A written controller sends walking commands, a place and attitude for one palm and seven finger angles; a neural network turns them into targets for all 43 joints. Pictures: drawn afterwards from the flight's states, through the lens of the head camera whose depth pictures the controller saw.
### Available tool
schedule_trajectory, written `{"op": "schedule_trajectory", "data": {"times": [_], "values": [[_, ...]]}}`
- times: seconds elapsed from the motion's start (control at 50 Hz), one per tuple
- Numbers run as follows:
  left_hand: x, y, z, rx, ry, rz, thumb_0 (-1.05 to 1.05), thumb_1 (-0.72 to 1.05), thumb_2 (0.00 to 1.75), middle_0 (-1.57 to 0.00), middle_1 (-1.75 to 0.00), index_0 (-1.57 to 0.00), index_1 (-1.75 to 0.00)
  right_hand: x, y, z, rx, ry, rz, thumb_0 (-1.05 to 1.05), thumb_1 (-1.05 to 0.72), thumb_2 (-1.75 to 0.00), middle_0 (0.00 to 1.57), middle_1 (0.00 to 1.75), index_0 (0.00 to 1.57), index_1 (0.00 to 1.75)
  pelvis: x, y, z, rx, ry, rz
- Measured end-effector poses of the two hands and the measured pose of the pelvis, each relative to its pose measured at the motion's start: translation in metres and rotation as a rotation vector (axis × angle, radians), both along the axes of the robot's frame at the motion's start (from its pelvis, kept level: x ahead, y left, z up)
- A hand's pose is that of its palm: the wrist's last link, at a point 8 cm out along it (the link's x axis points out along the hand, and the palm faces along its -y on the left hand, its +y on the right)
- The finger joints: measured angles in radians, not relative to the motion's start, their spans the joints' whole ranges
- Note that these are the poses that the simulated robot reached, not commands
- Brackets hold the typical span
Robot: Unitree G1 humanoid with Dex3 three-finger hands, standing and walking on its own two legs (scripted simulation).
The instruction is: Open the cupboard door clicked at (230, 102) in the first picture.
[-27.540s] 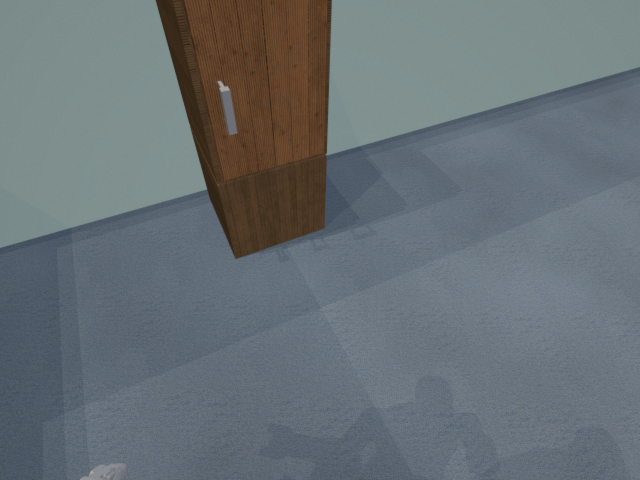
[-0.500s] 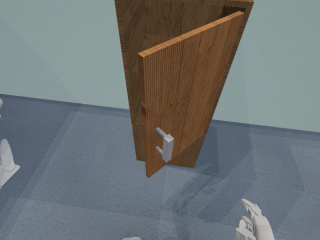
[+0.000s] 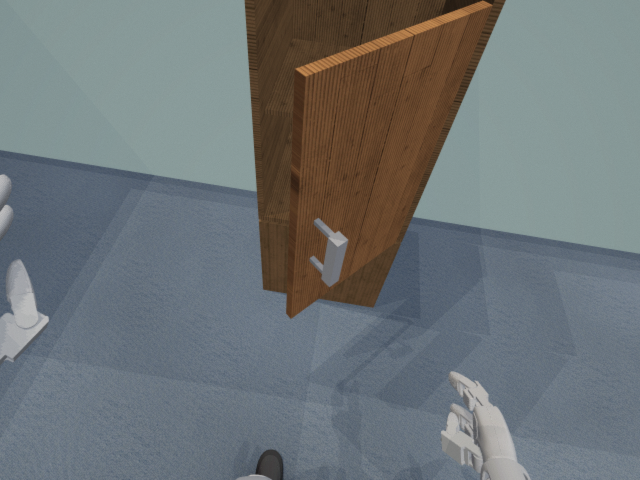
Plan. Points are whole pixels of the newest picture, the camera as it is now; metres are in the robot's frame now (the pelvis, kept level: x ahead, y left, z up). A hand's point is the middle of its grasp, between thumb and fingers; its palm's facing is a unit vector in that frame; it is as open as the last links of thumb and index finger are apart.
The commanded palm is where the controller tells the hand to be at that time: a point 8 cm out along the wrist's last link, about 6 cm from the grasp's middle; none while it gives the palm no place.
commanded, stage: step back with the hand held close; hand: left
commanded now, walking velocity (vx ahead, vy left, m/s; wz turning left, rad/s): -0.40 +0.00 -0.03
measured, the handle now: (325, 252) +0.48 +0.03 -0.09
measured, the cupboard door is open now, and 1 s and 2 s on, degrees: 49 49 49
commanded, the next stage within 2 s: stop stepping back and stand still in 0.04 s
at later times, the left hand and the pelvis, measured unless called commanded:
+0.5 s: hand out of the picture +0.10 +0.23 +0.15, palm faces +0.35 -0.82 -0.45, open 7.5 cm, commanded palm +0.04 +0.28 +0.17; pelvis -0.11 -0.02 +0.00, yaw -1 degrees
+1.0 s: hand out of the picture +0.08 +0.24 +0.14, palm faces +0.35 -0.78 -0.51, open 7.5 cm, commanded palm none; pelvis -0.13 -0.02 -0.01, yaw +0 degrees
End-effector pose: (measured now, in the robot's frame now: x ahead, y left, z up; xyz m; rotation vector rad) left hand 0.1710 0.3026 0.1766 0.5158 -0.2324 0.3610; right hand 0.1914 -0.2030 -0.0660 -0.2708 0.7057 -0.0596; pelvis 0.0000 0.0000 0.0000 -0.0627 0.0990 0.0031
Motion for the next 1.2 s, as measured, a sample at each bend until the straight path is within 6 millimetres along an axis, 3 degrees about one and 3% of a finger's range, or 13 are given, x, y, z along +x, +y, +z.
{"op": "schedule_trajectory", "data": {"times": [0.08,0.16,0.22,0.32,0.46,0.68,0.84,0.96,0.98,1.02,1.1,1.16,1.2], "values": [[-0.014,-0.027,-0.002,0.063,0.025,-0.094,0.02,0.89,0.9,-0.21,-0.31,-0.2,-0.3,-0.018,-0.015,-0.008,0.029,-0.035,-0.003,0.01,-0.9,-0.89,0.2,0.3,0.2,0.3,-0.034,-0.016,-0.012,0.041,-0.002,-0.037],[-0.04,-0.049,0.009,0.109,0.028,-0.163,0.02,0.88,0.9,-0.21,-0.31,-0.21,-0.3,-0.057,-0.039,-0.013,0.039,0.002,-0.065,0.01,-0.9,-0.89,0.2,0.3,0.2,0.3,-0.057,-0.025,-0.01,0.024,-0.036,-0.034],[-0.059,-0.046,0.013,0.134,0.046,-0.129,0.02,0.88,0.9,-0.22,-0.31,-0.21,-0.3,-0.089,-0.058,-0.009,0.01,0.047,-0.125,0.01,-0.91,-0.89,0.2,0.3,0.2,0.3,-0.061,-0.029,-0.005,0.063,-0.042,-0.062],[-0.074,-0.029,-0.001,0.056,0.044,-0.016,0.01,0.88,0.9,-0.22,-0.31,-0.21,-0.3,-0.131,-0.085,-0.014,-0.056,0.055,-0.21,0.01,-0.91,-0.9,0.2,0.3,0.2,0.3,-0.068,-0.023,-0.009,0.043,-0.065,-0.035],[-0.099,-0.029,-0.012,-0.02,0.036,-0.015,0.02,0.89,0.9,-0.21,-0.31,-0.21,-0.3,-0.174,-0.085,-0.003,-0.077,0.023,-0.226,0.01,-0.91,-0.9,0.2,0.3,0.2,0.3,-0.101,-0.019,-0.004,0.046,-0.105,-0.031],[-0.159,-0.025,0.006,0.035,-0.033,0.026,0.02,0.88,0.9,-0.22,-0.31,-0.21,-0.3,-0.2,-0.054,-0.016,-0.005,0.026,-0.149,0.01,-0.91,-0.9,0.2,0.3,0.2,0.3,-0.134,-0.02,-0.005,0.051,-0.114,-0.026],[-0.143,-0.004,-0.018,-0.053,-0.07,0.084,0.02,0.89,0.9,-0.21,-0.31,-0.2,-0.3,-0.201,-0.039,-0.029,-0.02,0.029,-0.144,0.01,-0.91,-0.9,0.2,0.3,0.2,0.3,-0.136,-0.006,-0.017,0.064,-0.129,0.0],[-0.136,-0.023,0.004,0.059,-0.036,0.01,0.02,0.89,0.9,-0.21,-0.31,-0.2,-0.3,-0.195,-0.026,-0.024,0.055,0.001,-0.114,0.01,-0.91,-0.9,0.2,0.3,0.2,0.3,-0.133,-0.015,-0.01,0.074,-0.107,-0.009],[-0.133,-0.026,-0.001,0.079,-0.013,-0.011,0.02,0.89,0.9,-0.21,-0.31,-0.2,-0.3,-0.193,-0.026,-0.028,0.073,0.002,-0.1,0.01,-0.9,-0.9,0.2,0.3,0.2,0.3,-0.133,-0.016,-0.011,0.072,-0.099,-0.011],[-0.12,-0.027,-0.039,0.032,0.156,-0.02,0.01,0.89,0.9,-0.2,-0.3,-0.2,-0.3,-0.192,-0.031,-0.045,0.103,0.063,-0.084,0.01,-0.9,-0.9,0.2,0.3,0.2,0.3,-0.132,-0.015,-0.013,0.062,-0.089,0.001],[-0.116,-0.035,-0.168,-0.221,0.636,0.048,0.0,0.9,0.9,-0.2,-0.3,-0.19,-0.3,-0.202,-0.04,-0.073,0.101,0.222,-0.09,0.01,-0.91,-0.9,0.2,0.3,0.2,0.3,-0.13,-0.012,-0.017,0.064,-0.098,0.026],[-0.15,-0.064,-0.256,-0.39,0.978,0.07,0.01,0.9,0.9,-0.2,-0.3,-0.19,-0.3,-0.222,-0.047,-0.077,0.073,0.318,-0.119,0.01,-0.91,-0.9,0.2,0.3,0.2,0.3,-0.127,-0.013,-0.018,0.073,-0.123,0.029],[-0.185,-0.089,-0.296,-0.481,1.179,0.066,0.01,0.91,0.9,-0.2,-0.3,-0.19,-0.3,-0.238,-0.05,-0.074,0.05,0.382,-0.141,0.01,-0.91,-0.9,0.2,0.3,0.2,0.3,-0.126,-0.014,-0.015,0.076,-0.13,0.026]]}}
